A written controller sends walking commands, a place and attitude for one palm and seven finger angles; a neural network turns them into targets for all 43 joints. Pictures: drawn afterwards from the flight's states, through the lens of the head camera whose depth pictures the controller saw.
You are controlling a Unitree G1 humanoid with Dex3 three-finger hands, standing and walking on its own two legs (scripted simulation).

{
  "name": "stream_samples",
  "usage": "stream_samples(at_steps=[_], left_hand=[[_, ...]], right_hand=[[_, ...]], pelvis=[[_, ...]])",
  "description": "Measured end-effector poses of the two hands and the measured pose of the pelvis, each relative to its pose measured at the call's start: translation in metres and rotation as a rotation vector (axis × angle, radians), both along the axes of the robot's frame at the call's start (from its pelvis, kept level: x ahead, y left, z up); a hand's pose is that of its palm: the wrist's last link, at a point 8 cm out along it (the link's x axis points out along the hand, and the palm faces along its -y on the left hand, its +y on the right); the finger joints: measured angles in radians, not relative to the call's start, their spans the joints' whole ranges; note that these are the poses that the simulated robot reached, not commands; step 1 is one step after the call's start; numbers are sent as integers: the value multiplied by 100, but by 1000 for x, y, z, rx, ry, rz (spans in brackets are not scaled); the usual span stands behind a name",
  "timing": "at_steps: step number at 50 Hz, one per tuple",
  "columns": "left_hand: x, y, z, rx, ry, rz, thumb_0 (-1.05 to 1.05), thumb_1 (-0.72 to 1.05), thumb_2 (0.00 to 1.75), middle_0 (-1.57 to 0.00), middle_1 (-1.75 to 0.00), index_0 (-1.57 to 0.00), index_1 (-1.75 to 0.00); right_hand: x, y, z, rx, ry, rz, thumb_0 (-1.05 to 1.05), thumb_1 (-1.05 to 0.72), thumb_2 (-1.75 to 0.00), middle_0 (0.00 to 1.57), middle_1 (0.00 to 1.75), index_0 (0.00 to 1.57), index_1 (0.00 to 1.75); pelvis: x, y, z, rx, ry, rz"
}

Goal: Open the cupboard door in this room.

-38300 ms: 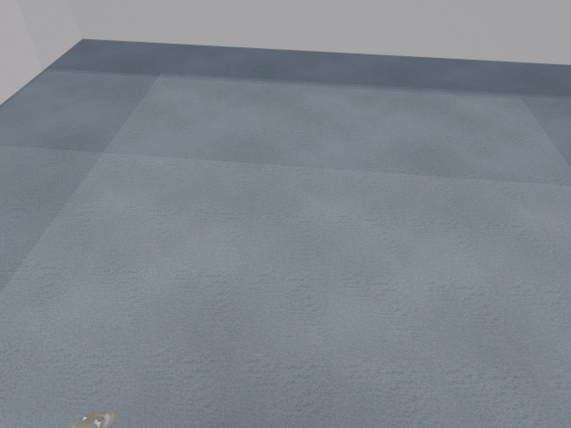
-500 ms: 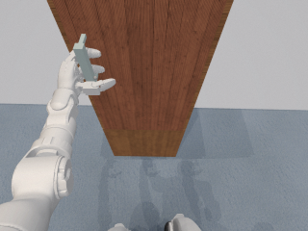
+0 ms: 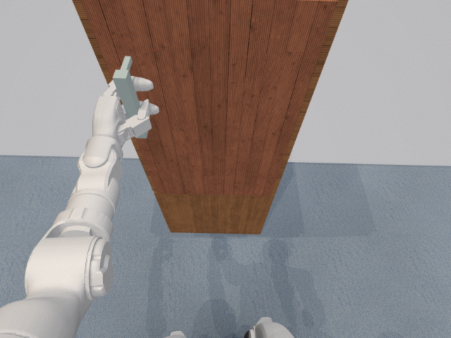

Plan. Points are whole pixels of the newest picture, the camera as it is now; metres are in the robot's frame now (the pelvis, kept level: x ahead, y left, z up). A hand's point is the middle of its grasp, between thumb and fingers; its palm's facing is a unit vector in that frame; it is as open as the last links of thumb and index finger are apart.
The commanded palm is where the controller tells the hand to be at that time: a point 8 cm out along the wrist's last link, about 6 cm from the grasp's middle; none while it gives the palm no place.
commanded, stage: pull the door open along its arc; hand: left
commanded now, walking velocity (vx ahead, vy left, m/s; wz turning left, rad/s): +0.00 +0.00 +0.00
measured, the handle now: (135, 100) +0.52 +0.15 +0.11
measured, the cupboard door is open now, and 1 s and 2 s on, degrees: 0 44 37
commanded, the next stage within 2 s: open thumb and fingers to let go in 1.00 s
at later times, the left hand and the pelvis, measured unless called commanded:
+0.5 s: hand (158, 170) +0.36 +0.09 +0.10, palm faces +0.16 -0.98 +0.10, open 5.8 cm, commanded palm +0.30 +0.14 +0.11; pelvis +0.02 -0.01 +0.01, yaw -1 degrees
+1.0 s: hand (210, 240) +0.25 +0.02 +0.11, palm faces +0.13 -0.99 -0.01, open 6.1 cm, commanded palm +0.19 +0.05 +0.11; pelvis +0.03 -0.04 +0.01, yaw +1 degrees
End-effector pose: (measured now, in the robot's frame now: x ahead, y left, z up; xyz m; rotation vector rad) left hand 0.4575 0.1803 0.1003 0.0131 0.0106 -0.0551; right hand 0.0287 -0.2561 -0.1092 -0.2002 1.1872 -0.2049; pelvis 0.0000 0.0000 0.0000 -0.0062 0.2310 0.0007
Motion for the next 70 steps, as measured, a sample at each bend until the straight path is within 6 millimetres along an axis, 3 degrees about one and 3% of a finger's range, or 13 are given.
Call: stream_samples(at_steps=[6, 12, 19, 24, 29, 36, 43, 51, 60, 70], left_hand=[[-6, 0, 0, 0, -5, -18, 1, 79, 82, -39, -135, -37, -134], [-29, -3, -1, -14, -22, -19, 1, 78, 79, -39, -135, -38, -134], [-77, -13, -2, -35, -36, -20, 2, 75, 76, -37, -135, -36, -135], [-115, -32, -2, -115, -31, 183, 3, 72, 76, -35, -135, -37, -135], [-155, -59, 2, -87, -2, 344, 3, 72, 78, -33, -135, -38, -135], [-193, -86, 7, 0, 20, 357, 3, 72, 77, -35, -135, -38, -135], [-216, -99, 10, 8, 40, 278, 4, 69, 73, -37, -134, -38, -135], [-240, -115, 13, -2, 83, 185, 3, 68, 71, -31, -125, -38, -133], [-232, -109, 10, 6, 34, 326, 2, 62, 75, -35, -128, -38, -132], [-236, -94, 15, -16, -20, 409, 2, 33, 64, -35, -129, -36, -129]], right_hand=[[8, -4, 3, 4, -34, -23, 0, -90, -90, 20, 30, 20, 30], [29, -4, 9, 24, -97, -28, 0, -90, -90, 20, 30, 20, 30], [75, -1, 21, 46, -228, 14, 1, -90, -90, 20, 30, 20, 30], [118, 9, 30, 68, -328, 103, 1, -91, -90, 20, 30, 20, 30], [157, 26, 40, 103, -411, 190, 1, -91, -90, 20, 30, 20, 30], [188, 44, 52, 144, -476, 236, 1, -90, -90, 20, 30, 20, 30], [192, 44, 54, 188, -502, 239, 1, -90, -90, 20, 30, 20, 30], [181, 24, 49, 197, -489, 194, 1, -90, -90, 20, 30, 20, 30], [168, -1, 35, 119, -428, 204, 1, -91, -90, 20, 30, 20, 30], [160, 2, 40, 105, -446, 219, 1, -91, -90, 20, 30, 20, 30]], pelvis=[[5, -2, 2, 4, -9, -18], [12, -5, 7, 8, -29, -33], [18, -7, 12, 9, -71, -31], [19, -9, 14, 10, -98, -16], [21, -12, 15, 11, -122, 3], [22, -20, 15, 9, -171, 27], [23, -28, 13, 7, -202, 31], [27, -37, 12, 10, -208, 18], [19, -46, 11, 20, -210, 27], [9, -46, 13, 23, -208, 35]])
